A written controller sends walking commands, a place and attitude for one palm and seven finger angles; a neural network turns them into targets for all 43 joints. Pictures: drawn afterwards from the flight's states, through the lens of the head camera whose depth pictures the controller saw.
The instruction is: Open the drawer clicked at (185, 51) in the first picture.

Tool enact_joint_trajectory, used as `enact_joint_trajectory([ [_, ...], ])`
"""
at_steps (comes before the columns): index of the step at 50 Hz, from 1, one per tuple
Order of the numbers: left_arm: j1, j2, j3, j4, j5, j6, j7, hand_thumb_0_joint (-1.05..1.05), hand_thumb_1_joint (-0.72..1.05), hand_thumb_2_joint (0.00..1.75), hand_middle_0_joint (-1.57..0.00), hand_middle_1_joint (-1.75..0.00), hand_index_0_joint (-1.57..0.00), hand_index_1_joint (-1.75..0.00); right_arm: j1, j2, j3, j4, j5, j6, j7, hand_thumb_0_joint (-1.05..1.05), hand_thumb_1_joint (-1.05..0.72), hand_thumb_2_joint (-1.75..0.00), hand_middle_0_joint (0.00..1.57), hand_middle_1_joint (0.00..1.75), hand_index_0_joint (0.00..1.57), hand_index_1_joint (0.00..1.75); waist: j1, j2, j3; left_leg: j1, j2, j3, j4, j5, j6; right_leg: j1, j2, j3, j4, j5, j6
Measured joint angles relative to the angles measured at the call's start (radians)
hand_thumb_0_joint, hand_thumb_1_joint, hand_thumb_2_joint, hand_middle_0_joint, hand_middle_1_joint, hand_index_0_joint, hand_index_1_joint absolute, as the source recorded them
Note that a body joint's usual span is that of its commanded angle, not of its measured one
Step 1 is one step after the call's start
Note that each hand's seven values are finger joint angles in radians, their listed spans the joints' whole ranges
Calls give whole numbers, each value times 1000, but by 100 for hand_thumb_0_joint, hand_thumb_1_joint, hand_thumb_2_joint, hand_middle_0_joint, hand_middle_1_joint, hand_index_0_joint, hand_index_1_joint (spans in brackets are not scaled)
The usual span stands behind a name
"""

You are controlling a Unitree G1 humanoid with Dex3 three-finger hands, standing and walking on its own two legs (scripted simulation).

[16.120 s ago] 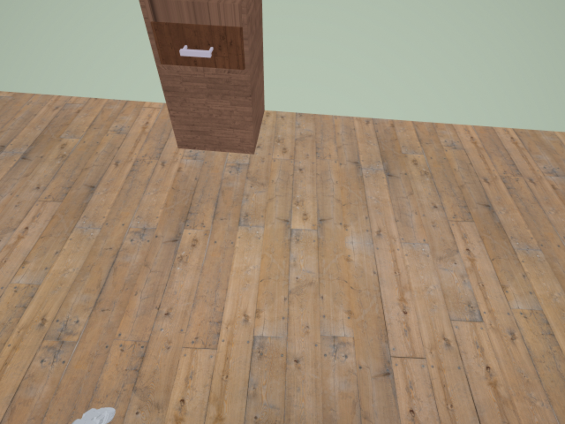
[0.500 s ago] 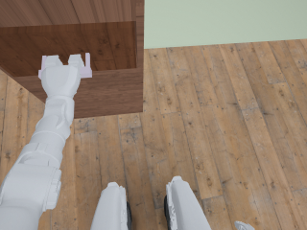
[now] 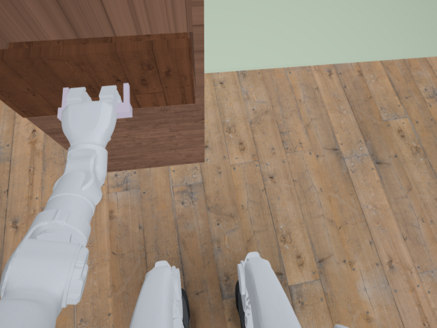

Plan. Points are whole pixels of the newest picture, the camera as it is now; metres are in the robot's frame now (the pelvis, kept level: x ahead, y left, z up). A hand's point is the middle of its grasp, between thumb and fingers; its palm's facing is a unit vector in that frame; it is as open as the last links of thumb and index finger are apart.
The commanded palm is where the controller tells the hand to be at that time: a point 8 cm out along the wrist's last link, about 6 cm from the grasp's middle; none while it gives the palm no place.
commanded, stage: pull the drawer open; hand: left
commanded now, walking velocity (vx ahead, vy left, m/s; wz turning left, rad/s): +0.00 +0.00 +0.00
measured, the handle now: (96, 102) +0.54 +0.21 -0.04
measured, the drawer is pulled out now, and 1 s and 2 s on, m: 0.03 0.06 0.09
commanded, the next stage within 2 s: none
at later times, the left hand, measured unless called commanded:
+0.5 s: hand (102, 139) +0.47 +0.20 -0.06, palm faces -0.05 -0.03 -1.00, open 5.7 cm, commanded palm +0.43 +0.20 -0.02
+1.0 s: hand (102, 147) +0.45 +0.20 -0.06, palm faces -0.04 -0.03 -1.00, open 5.7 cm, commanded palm +0.41 +0.20 -0.02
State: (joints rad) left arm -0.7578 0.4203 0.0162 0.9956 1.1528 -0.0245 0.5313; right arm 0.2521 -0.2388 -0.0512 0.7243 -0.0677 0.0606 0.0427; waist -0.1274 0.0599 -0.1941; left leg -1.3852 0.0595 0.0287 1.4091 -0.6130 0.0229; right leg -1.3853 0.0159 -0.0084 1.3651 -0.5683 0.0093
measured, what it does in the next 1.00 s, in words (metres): stands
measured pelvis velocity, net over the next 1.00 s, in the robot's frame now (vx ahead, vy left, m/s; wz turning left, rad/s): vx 0.00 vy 0.00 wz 0.01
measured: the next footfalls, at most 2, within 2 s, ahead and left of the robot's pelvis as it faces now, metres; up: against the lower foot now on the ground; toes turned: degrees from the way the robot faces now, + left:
none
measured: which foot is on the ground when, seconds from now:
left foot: down 0.00-1.00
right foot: down 0.00-1.00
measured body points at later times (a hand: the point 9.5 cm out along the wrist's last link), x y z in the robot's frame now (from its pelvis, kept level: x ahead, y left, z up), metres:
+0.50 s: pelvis +0.00 +0.00 +0.00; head +0.18 +0.00 +0.42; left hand +0.47 +0.20 -0.01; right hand +0.05 -0.27 -0.14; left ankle +0.01 +0.11 -0.59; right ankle +0.02 -0.13 -0.59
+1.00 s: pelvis +0.00 +0.00 +0.01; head +0.17 +0.00 +0.42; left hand +0.45 +0.20 -0.01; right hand +0.06 -0.27 -0.14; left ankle +0.01 +0.11 -0.59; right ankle +0.02 -0.13 -0.59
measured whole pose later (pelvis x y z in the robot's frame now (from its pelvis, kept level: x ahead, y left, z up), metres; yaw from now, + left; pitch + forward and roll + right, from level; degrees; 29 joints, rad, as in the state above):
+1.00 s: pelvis +0.00 +0.00 +0.01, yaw +0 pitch +32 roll -2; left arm -0.66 0.38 0.01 0.95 1.16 -0.02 0.56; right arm 0.22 -0.24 -0.06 0.72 -0.07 0.06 0.03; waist -0.10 0.05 -0.20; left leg -1.34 0.06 0.03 1.38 -0.60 0.02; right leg -1.35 0.02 -0.01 1.35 -0.56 0.00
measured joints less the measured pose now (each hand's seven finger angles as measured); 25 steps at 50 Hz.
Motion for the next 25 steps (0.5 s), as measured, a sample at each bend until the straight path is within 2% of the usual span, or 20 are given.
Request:
enact_joint_trajectory([
  [25, 42, -18, -3, -20, -1, -1, 6, 0, 75, 77, -31, -135, -35, -135, -18, 0, -4, -1, 1, -6, -8, 0, -90, -90, 20, 30, 20, 30, 12, -6, -5, 19, -1, 0, -14, 7, -6, 15, 0, 0, -6, 3, -6],
])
